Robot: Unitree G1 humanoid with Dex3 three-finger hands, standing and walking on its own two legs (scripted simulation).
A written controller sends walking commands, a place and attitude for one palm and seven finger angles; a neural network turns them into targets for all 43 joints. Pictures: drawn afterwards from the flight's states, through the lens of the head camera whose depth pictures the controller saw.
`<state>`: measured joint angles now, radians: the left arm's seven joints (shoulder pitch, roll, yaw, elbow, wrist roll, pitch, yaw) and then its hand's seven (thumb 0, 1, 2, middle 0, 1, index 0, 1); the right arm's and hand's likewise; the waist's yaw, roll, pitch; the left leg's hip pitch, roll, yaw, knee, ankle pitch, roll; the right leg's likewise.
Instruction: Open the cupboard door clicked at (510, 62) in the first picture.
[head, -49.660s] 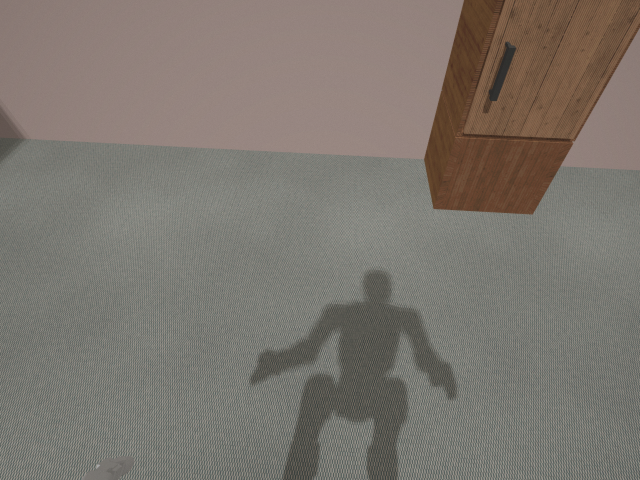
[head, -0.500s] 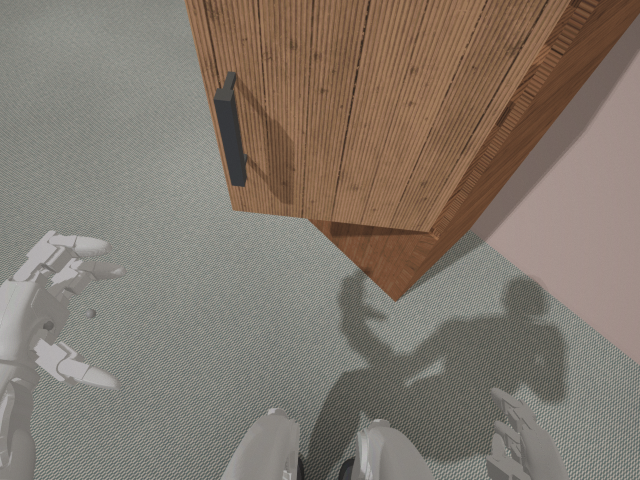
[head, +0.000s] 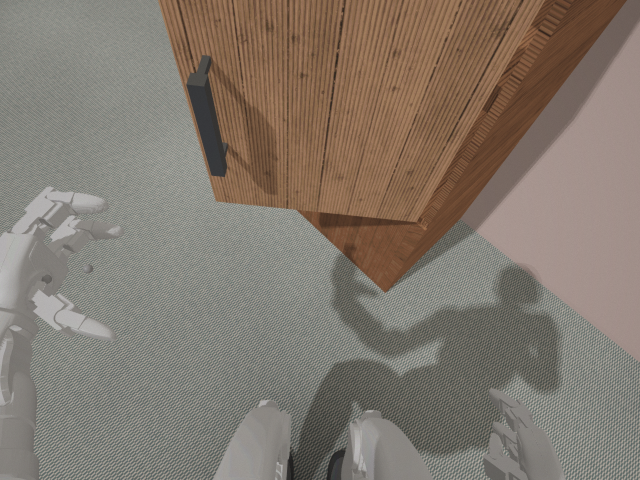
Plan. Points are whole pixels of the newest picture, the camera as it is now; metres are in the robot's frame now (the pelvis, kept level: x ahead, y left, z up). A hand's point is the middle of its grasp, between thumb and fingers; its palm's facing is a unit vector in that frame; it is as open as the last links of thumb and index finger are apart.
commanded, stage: move the hooked fingers beside the handle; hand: left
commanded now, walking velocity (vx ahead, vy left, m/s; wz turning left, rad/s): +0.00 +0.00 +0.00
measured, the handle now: (212, 121) +0.58 +0.20 +0.03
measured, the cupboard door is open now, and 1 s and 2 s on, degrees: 42 42 42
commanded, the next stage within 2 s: none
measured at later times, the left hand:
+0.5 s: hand (109, 213) +0.41 +0.29 +0.03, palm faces +0.01 -1.00 -0.04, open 14.0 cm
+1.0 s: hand (132, 173) +0.47 +0.28 +0.02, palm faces +0.00 -1.00 -0.03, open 14.0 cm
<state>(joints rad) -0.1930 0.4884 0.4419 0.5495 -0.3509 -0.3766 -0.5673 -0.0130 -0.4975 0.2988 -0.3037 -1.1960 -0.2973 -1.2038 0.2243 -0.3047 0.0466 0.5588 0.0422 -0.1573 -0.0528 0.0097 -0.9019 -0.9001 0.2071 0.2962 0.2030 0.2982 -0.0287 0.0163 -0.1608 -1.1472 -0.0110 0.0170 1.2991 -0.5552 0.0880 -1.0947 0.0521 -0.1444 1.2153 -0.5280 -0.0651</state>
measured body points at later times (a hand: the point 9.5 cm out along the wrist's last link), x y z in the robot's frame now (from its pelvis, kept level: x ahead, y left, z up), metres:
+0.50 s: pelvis +0.01 +0.00 +0.00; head +0.14 +0.03 +0.42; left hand +0.40 +0.34 +0.04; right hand +0.11 -0.27 -0.10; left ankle +0.03 +0.06 -0.62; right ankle +0.03 -0.09 -0.62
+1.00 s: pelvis +0.00 +0.01 -0.01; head +0.16 +0.06 +0.40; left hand +0.47 +0.33 +0.03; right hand +0.05 -0.27 -0.11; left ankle +0.03 +0.06 -0.62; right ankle +0.03 -0.09 -0.62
